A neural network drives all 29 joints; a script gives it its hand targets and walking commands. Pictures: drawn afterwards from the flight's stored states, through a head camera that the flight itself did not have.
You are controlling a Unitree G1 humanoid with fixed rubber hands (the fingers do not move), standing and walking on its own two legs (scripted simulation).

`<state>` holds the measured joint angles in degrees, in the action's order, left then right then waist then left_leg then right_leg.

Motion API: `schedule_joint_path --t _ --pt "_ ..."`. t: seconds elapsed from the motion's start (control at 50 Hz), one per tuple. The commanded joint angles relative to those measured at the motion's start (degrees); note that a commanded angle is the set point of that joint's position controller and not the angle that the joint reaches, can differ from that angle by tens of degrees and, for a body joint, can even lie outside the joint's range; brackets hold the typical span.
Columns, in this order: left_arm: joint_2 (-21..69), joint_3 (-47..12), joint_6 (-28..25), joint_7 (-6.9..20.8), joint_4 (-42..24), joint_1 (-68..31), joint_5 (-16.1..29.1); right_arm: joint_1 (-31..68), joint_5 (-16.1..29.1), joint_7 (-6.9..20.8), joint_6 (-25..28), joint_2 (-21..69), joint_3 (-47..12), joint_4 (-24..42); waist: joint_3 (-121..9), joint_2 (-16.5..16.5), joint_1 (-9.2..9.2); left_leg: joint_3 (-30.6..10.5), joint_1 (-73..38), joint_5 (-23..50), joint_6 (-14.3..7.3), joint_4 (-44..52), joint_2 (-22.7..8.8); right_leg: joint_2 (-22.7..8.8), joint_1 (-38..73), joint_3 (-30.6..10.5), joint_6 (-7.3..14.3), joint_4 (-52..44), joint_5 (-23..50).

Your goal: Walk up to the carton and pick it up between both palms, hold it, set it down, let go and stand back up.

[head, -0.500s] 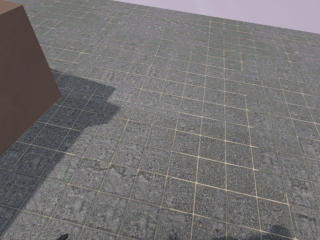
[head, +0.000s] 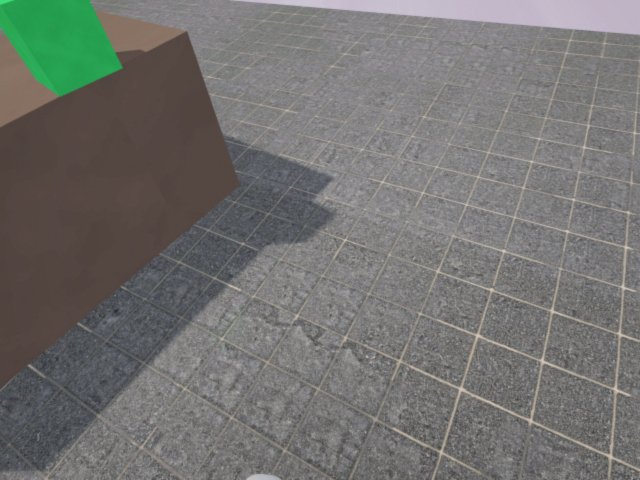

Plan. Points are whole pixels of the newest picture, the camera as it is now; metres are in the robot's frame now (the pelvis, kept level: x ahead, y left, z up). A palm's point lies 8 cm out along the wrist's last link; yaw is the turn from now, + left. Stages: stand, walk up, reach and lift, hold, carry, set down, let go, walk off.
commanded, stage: walk up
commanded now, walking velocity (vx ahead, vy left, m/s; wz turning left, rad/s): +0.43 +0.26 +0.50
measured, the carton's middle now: (55, 33) +1.30 +0.79 +0.08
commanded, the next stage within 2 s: none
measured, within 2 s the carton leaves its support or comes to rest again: neither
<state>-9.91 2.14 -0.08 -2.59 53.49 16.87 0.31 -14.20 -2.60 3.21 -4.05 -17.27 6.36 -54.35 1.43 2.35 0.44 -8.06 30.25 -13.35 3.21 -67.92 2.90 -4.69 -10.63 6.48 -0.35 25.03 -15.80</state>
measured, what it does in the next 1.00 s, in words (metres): walks ahead, turning left: left foot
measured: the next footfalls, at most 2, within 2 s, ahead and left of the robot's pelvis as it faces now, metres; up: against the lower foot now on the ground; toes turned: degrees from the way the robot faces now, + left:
left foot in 0.48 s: +0.22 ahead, +0.27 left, +0.00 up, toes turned +22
right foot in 1.10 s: +0.64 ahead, +0.30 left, +0.00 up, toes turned +18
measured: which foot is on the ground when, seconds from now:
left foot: up 0.00-0.46, down 0.48-1.00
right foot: down 0.00-0.52, up 0.54-1.00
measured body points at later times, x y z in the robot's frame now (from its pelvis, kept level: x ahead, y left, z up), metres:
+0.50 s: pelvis +0.13 +0.14 -0.04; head +0.17 +0.17 +0.41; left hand -0.07 +0.29 -0.18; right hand +0.36 -0.04 -0.16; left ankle +0.19 +0.26 -0.76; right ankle -0.02 -0.07 -0.74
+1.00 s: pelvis +0.39 +0.28 -0.02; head +0.40 +0.33 +0.43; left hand +0.43 +0.54 -0.18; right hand +0.34 +0.05 -0.14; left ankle +0.19 +0.26 -0.75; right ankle +0.56 +0.22 -0.69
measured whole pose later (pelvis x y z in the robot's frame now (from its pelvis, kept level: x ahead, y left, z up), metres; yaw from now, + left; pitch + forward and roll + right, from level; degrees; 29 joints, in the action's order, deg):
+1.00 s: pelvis +0.39 +0.28 -0.02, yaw +26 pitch +2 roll -3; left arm -12.2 2.3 0.7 2.5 53.8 5.1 -0.9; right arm -33.1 -0.9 -1.2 5.8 -5.4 -1.0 -63.5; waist 0.7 -2.3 6.4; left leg -3.7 -9.6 -22.5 -5.5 -11.0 2.8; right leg -3.7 -39.4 8.7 -2.5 51.0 -4.3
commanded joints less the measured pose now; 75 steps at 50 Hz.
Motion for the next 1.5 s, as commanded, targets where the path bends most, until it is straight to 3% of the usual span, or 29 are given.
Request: schedule_joint_path --t 0.0,0.16,0.32,0.34,0.36,0.4,0.44,0.46,0.48,0.5,0.52,0.54,0.58,0.64,0.76,0.94,1.04,1.08,1.1,1.12,1.14,1.18,1.22,1.24,1.36,1.42,1.44,1.46,1.48 --pt "-13.4 3.7 -2.0 -0.9 1.0 10.1 -1.1 2.8 0.6 3.7 1.7 -0.5 -0.6 3.8 1.4 -12.8 -1.35 -3.3 13.9 9.0 0.3 -2.0 -1.9 -14.6 12.0 -14.4 -11.3 -11.5 -6.0" --pt "-8.0 2.7 -5.1 0.9 3.4 15.0 -1.9 6.9 1.1 2.7 3.3 1.0 -1.5 1.6 8.5 -13.2 -2.17 1.4 11.5 12.2 -0.3 1.2 -4.6 -15.6 7.5 -6.6 -5.9 -14.3 0.8" --pt "-9.5 3.3 -4.9 0.1 5.5 18.6 -2.5 20.6 0.4 3.2 3.9 2.3 -3.3 6.1 11.4 -14.3 -5.94 11.9 10.1 1.7 -1.3 24.2 -9.0 -18.7 12.0 3.2 2.5 -14.6 13.2" --pt "-7.3 2.4 -4.9 0.9 4.2 15.5 -3.1 19.1 0.3 2.6 3.9 2.9 -3.6 5.7 7.5 -17.7 -4.7 13.2 0.9 -3.0 -2.8 28.0 -8.2 -14.8 8.1 7.3 1.7 -16.0 -1.5" --pt "-12.0 4.1 -4.2 -0.2 5.4 16.5 -2.5 20.3 0.7 3.1 4.0 1.3 -3.3 6.1 11.0 -14.2 -5.29 16.5 3.6 -3.0 -3.2 29.5 -7.5 -17.6 9.5 6.8 2.8 -14.6 10.2" --pt "-10.1 3.1 -4.1 1.2 5.4 16.3 -2.8 15.1 -0.4 1.7 4.1 1.2 -3.0 4.4 5.9 -13.6 -3.04 18.9 -7.7 -8.2 -5.7 31.4 -4.7 -15.6 7.9 9.1 4.0 -8.6 10.1" --pt "-11.5 3.2 -4.0 2.0 5.0 13.9 -3.0 -4.0 0.5 -0.1 5.8 -0.3 -1.5 -2.1 -6.3 -2.4 7.07 19.1 -28.3 0.4 -8.0 36.6 -0.7 -12.9 5.4 12.7 3.2 15.4 28.8" --pt "-10.7 2.9 -4.0 2.6 3.9 13.2 -2.7 -12.6 1.0 -1.4 6.7 -3.4 -0.5 -4.5 -13.4 7.2 11.28 10.0 -41.3 -4.1 -8.4 38.3 -7.4 -10.3 -5.2 12.5 1.5 28.7 13.7" --pt "-3.7 1.4 -4.1 3.3 0.6 14.5 -2.2 -15.3 1.2 -2.5 6.7 -10.5 0.7 -4.6 -15.6 24.8 8.1 -17.6 -52.0 -21.0 -11.9 47.0 -23.1 -3.9 -24.1 8.3 -1.6 41.1 -18.5" --pt "-7.2 2.5 -4.1 3.0 0.2 13.6 -1.2 -16.0 2.5 -3.1 6.2 -12.4 1.2 -4.7 -18.1 21.2 8.61 -34.9 -50.9 -25.3 -16.6 56.9 -28.0 0.2 -28.3 -0.1 -1.4 47.2 -15.7" --pt "-9.9 3.3 -4.2 3.4 -0.6 7.2 -0.8 -14.4 2.4 -2.9 6.4 -11.2 0.7 -5.2 -13.3 13.6 8.76 -33.8 -47.5 -14.4 -14.8 58.3 -27.0 -1.5 -29.7 -4.1 -1.2 50.8 -13.1" --pt "-9.8 3.5 -4.3 3.5 1.5 4.2 -0.9 -14.6 1.2 -2.9 7.6 -8.8 -0.3 -5.7 -3.0 4.9 7.63 -18.9 -41.4 18.8 -7.9 50.6 -23.2 -4.3 -29.3 -5.4 -0.8 52.2 -10.9" --pt "-2.3 1.6 -3.6 3.8 2.5 5.3 -1.3 -6.0 1.0 -3.4 8.2 -4.5 -1.6 -3.2 -0.4 1.2 2.27 -5.3 -30.1 26.8 -3.8 49.0 -17.8 -6.3 -25.8 -4.9 -1.2 47.4 -1.7" --pt "-2.2 2.0 -1.3 3.7 2.4 6.2 -1.2 -3.9 2.5 -2.0 9.1 1.5 -4.0 -3.1 1.5 2.2 -1.7 0.7 -22.6 33.8 -1.4 49.9 -13.5 -4.8 -19.7 -4.7 -1.1 44.4 2.3" --pt "-4.7 2.1 1.2 4.9 -1.4 -3.4 -1.4 -12.1 2.3 -2.6 10.4 0.5 -4.7 -5.8 7.2 4.6 -0.02 0.2 -17.7 27.9 -0.7 56.7 -12.5 -2.8 -26.3 -1.6 -3.5 39.6 12.2" --pt "-4.7 0.0 -1.3 5.0 -6.2 -21.2 -1.0 -23.7 1.6 -5.5 10.4 1.9 -5.7 -8.0 4.6 4.3 5.92 0.7 -45.4 53.4 -4.6 52.0 -15.1 1.5 -37.7 3.0 -1.3 21.8 10.4" --pt "-8.0 0.7 -2.8 3.2 -2.2 -9.0 -0.2 -22.4 1.6 -6.7 10.6 -1.3 -5.0 -9.1 -1.6 7.8 -0.68 3.1 -41.2 82.6 -4.3 34.6 -15.4 9.8 -9.7 6.8 3.3 4.3 8.5" --pt "-11.3 2.5 -3.4 2.3 3.7 10.6 -0.6 -18.7 2.8 -6.0 11.3 -1.6 -5.1 -7.7 -11.1 5.9 -9.58 4.1 -23.7 64.8 -4.9 15.3 -14.6 2.6 20.3 0.2 7.4 3.8 18.1" --pt "-16.7 4.1 -2.9 1.8 5.5 18.7 -1.9 -19.3 3.4 -5.1 11.4 2.6 -6.0 -5.6 -18.1 -5.2 -10.55 7.6 -7.0 16.8 -4.7 -4.3 -7.3 -14.1 36.7 -18.9 13.2 7.9 24.0" --pt "-18.5 5.2 -2.3 1.9 6.9 18.2 -1.2 -24.1 6.0 -5.1 9.9 5.0 -6.0 -6.1 -22.8 -16.1 -9.85 7.6 7.5 -20.4 -4.5 -22.9 -0.5 -24.3 43.3 -40.4 24.7 2.0 15.4" --pt "-12.8 4.3 -2.1 1.9 6.2 13.8 0.4 -14.9 3.5 -5.3 9.6 -1.2 -4.5 -5.5 -16.4 -8.2 -9.65 4.5 5.6 -12.5 -6.7 -24.6 -4.2 -21.2 29.6 -42.3 21.8 -7.3 -3.4" --pt "-7.1 1.4 -3.5 2.4 5.8 8.4 -1.4 -0.4 1.8 -3.4 11.1 -0.2 -3.1 0.3 3.1 1.8 -6.39 3.3 4.1 -5.6 -8.8 -18.8 -7.0 -15.1 8.4 -26.1 13.1 -11.1 18.3" --pt "-3.7 0.2 -4.0 1.5 8.4 6.9 0.2 -0.9 1.0 -2.4 10.0 5.7 -4.1 1.5 10.4 1.9 -0.76 5.2 0.3 -4.0 -7.9 -14.6 -9.6 -10.6 -5.4 -17.1 11.4 -12.6 21.9" --pt "-3.2 -0.3 -5.1 3.2 6.8 5.2 -1.8 -9.0 2.2 -3.7 8.6 8.0 -4.2 -3.1 11.0 7.1 0.78 5.4 -0.7 -1.4 -7.0 -13.4 -8.1 -13.5 -5.8 -19.1 10.2 -12.2 25.9" --pt "-3.6 -0.8 -6.5 3.0 9.8 4.9 0.1 1.4 0.9 -1.7 5.5 4.4 -4.2 4.5 8.7 -18.6 3.57 12.9 -3.1 9.8 -4.8 9.9 -8.8 1.5 -10.6 4.8 3.7 -16.8 28.5" --pt "-1.3 -2.3 -7.3 2.7 10.9 14.7 -0.7 10.3 1.7 -1.7 6.4 6.3 -5.1 4.3 10.1 -9.3 -3.6 18.0 0.3 15.5 -3.5 22.4 -5.9 -3.0 -1.4 -0.3 0.3 -13.1 52.8" --pt "-3.1 -2.1 -7.3 2.2 11.0 15.7 -0.7 12.1 1.9 -1.6 6.7 6.3 -5.3 4.5 8.7 -8.6 -4.08 18.8 1.3 15.5 -3.1 26.3 -5.1 -3.6 3.7 -0.3 0.0 -12.7 55.6" --pt "-4.9 -1.9 -5.5 1.5 12.5 15.4 -0.2 14.3 1.8 -1.9 7.2 5.2 -5.3 6.9 4.5 -16.0 -2.93 18.3 -3.2 12.6 -2.6 30.7 -3.9 1.3 6.8 2.3 3.4 -12.1 47.7" --pt "-6.1 -1.7 -6.3 1.4 10.6 15.7 -1.6 12.9 2.3 -2.3 7.3 5.2 -5.3 3.7 3.9 -9.9 -4.99 19.6 -0.5 12.3 -2.6 32.6 -1.8 -4.3 13.3 -1.4 3.3 -9.2 59.6"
